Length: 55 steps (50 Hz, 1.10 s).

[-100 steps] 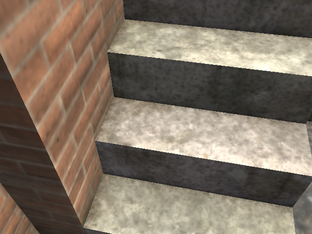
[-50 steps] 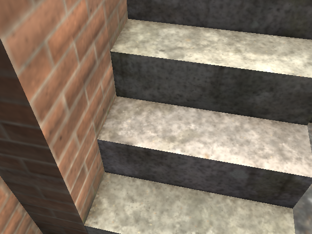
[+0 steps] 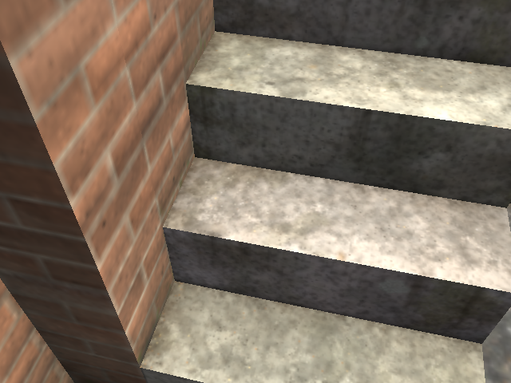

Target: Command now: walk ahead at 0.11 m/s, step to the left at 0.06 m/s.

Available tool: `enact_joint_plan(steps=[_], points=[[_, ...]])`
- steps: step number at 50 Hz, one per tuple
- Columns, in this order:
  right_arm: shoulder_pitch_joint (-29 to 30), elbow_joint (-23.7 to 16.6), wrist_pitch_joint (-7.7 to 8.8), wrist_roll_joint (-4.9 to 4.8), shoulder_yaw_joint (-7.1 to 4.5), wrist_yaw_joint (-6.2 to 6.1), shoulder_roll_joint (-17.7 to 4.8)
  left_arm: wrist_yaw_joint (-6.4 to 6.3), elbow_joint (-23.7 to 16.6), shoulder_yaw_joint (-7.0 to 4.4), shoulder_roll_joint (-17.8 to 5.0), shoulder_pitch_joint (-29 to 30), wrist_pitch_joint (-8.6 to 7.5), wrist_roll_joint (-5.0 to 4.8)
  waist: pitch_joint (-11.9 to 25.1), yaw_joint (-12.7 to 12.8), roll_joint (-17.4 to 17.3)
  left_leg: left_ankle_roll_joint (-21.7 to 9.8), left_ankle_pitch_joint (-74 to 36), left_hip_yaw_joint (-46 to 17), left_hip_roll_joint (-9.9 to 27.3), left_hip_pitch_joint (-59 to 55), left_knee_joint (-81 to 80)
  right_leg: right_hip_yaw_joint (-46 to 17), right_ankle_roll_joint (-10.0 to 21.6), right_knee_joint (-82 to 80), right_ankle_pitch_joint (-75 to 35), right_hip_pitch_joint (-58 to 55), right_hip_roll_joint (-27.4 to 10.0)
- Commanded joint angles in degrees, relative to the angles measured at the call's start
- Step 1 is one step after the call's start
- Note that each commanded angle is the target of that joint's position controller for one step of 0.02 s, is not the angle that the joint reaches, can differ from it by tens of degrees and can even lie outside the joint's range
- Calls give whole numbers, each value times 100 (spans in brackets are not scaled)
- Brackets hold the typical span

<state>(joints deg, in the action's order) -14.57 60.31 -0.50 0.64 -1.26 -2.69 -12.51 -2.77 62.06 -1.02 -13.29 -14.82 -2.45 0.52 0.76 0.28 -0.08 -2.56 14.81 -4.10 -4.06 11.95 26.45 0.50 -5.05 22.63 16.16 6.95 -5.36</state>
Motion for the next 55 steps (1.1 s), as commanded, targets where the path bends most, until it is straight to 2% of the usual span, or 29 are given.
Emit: enact_joint_plan(steps=[1, 4, 5, 9, 10, 11, 12, 14, 15, 20, 21, 24, 27, 29, 32, 35, 36, 37, 40, 44, 47, 48, 51, 52, 53, 54, 55], points=[[-206, -149, 35, 0, -102, -17, -611, -17, -129, -102, -632, -234, -38, -2, -161, 1, -28, -166, -1698, -315, 293, -310, -380, 175, 142, -323, -594, 478, 227], [-212, -150, 36, 0, -102, -17, -611, -17, -128, -102, -631, -246, -39, -2, -163, 2, -28, -166, -1699, -317, 292, -307, -377, 176, 142, -321, -591, 479, 228], [-263, -181, 67, 28, -95, 19, -605, -13, -185, -125, -667, -156, 28, -18, -164, 10, -27, -172, -1800, -327, 260, -358, -307, 167, 213, -251, -641, 530, 203], [-271, -213, 179, -28, -106, 74, -615, -29, -186, -116, -589, -210, 151, 33, -104, 46, -33, -204, -1715, -329, 278, -429, -261, 218, 266, -104, -400, 601, 228], [-223, -198, 133, -25, -95, 47, -563, -49, -155, -86, -531, -324, 91, 41, -137, 79, -80, -187, -1560, -327, 305, -225, -351, 174, 164, -264, -424, 483, 214], [-267, -247, 136, 10, -89, 62, -572, -43, -203, -123, -630, -183, 124, 8, -266, 51, -4, -172, -1594, -333, 241, -219, -301, 162, 213, -207, -486, 560, 208], [-289, -225, 177, -8, -103, 61, -618, -24, -191, -121, -621, -182, 139, 22, -184, 40, -8, -194, -1633, -327, 267, -357, -263, 214, 254, -100, -375, 627, 228], [-295, -265, 160, 11, -92, 79, -566, -43, -202, -120, -613, -223, 155, 14, -226, 64, -33, -169, -1635, -325, 246, -262, -265, 154, 237, -194, -472, 588, 198], [-297, -273, 195, -18, -103, 72, -615, -25, -186, -119, -600, -207, 158, 26, -195, 47, 8, -191, -1628, -329, 262, -360, -239, 207, 267, -90, -358, 641, 225], [-324, -327, 170, 12, -92, 80, -560, -42, -197, -121, -599, -226, 158, 14, -258, 70, -5, -159, -1617, -329, 236, -247, -242, 143, 240, -185, -472, 591, 195], [-322, -334, 203, -14, -104, 72, -612, -23, -178, -122, -586, -216, 158, 23, -218, 55, 22, -181, -1616, -325, 249, -347, -215, 195, 271, -87, -365, 631, 221], [-349, -362, 169, 13, -95, 80, -563, -44, -193, -125, -596, -227, 152, 9, -250, 70, 10, -147, -1654, -332, 233, -271, -232, 138, 243, -191, -510, 578, 193], [-334, -384, 210, -16, -106, 74, -598, -21, -166, -122, -562, -232, 153, 23, -211, 65, 12, -182, -1649, -325, 242, -375, -197, 189, 274, -87, -363, 628, 218], [-354, -399, 175, 14, -95, 82, -546, -41, -184, -124, -579, -235, 150, 10, -262, 77, -1, -150, -1670, -334, 230, -277, -221, 136, 244, -185, -493, 588, 192], [-343, -419, 210, -13, -107, 76, -594, -19, -158, -122, -555, -236, 150, 23, -214, 70, 3, -178, -1670, -328, 239, -380, -187, 190, 274, -78, -368, 627, 220], [-373, -428, 187, 13, -93, 85, -545, -32, -182, -114, -539, -246, 147, 14, -239, 96, -40, -156, -1696, -345, 233, -287, -201, 145, 244, -170, -467, 588, 198], [-348, -441, 212, -13, -107, 77, -595, -16, -155, -121, -555, -228, 147, 23, -232, 71, 7, -176, -1680, -330, 237, -372, -179, 189, 273, -72, -370, 633, 221], [-311, -442, 238, -8, -70, 102, -454, -73, -175, -115, -478, -279, 175, -21, -262, 139, 37, -115, -1695, -325, 272, -207, -223, 138, 231, -237, -430, 524, 206], [-327, -426, 289, -22, -87, 147, -546, -138, -189, -143, -554, -292, 213, -17, -269, 127, 1, -52, -1769, -314, 260, -166, -244, 89, 258, -267, -589, 401, 194], [-333, -427, 305, -23, -86, 162, -542, -156, -201, -156, -534, -323, 212, -22, -194, 127, -35, -41, -1824, -319, 270, -257, -257, 79, 279, -308, -621, 373, 188], [-296, -428, 349, -39, -89, 156, -563, -112, -184, -160, -472, -328, 221, -1, -147, 127, -57, -104, -1826, -316, 285, -380, -213, 147, 304, -206, -398, 484, 222], [-373, -410, 305, -19, -106, 140, -630, -63, -185, -155, -512, -307, 200, 46, -138, 83, -144, -157, -1793, -333, 246, -470, -191, 156, 310, -143, -391, 584, 215], [-344, -445, 244, -6, -92, 97, -558, -2, -168, -136, -474, -257, 157, 31, -205, 70, -55, -214, -1694, -362, 270, -463, -185, 204, 268, -75, -294, 724, 232], [-682, -562, 392, -109, -232, 142, -765, -61, -134, -207, -488, -265, 178, -230, 348, -290, 73, -444, 2267, -828, 520, -791, -635, 534, 382, 717, 1541, 999, 544], [-876, -568, 491, -120, -295, 201, -1031, -100, -389, -154, -304, 266, 169, -212, -319, -503, -495, -792, 3582, -1919, 1153, -562, -1405, 516, 411, 1421, 1617, 1913, 615], [-1074, -518, 561, -45, -365, 202, -1219, -159, -653, -88, -174, 588, 127, -169, -684, -606, -1014, -1220, 3550, -3064, 1787, -176, -2019, -12, 540, 2094, 1609, 2215, 406], [-1104, -518, 658, 131, -389, 172, -1220, -181, -730, -134, -316, 713, 63, -229, -953, -605, -994, -1481, 2378, -3465, 2123, -218, -2178, -526, 629, 2862, 1728, 2695, 190]])
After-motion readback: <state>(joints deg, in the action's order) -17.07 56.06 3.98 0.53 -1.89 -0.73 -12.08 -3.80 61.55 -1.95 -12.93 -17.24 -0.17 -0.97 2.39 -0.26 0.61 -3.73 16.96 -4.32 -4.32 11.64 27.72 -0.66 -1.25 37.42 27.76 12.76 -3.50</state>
